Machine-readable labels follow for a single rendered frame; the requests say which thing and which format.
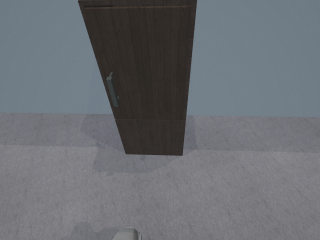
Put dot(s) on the cupboard door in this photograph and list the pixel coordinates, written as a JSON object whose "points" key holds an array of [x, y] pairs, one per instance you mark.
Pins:
{"points": [[146, 48]]}

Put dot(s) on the robot left thigh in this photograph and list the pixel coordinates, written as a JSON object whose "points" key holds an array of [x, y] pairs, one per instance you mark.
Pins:
{"points": [[128, 234]]}

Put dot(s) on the handle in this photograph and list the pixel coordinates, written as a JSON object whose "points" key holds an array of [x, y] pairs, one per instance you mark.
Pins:
{"points": [[112, 90]]}

